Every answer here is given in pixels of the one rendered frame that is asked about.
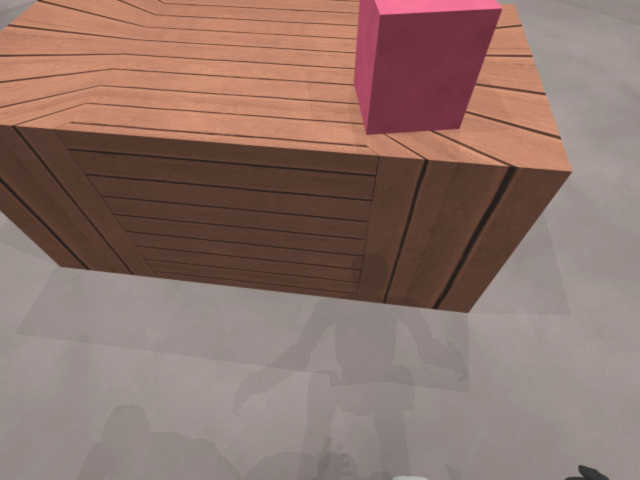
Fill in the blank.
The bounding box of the pedestal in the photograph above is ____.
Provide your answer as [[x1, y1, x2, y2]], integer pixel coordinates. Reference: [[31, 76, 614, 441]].
[[0, 0, 572, 313]]

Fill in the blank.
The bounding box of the carton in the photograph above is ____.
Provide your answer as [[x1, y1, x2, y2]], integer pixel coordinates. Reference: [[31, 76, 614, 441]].
[[354, 0, 503, 135]]

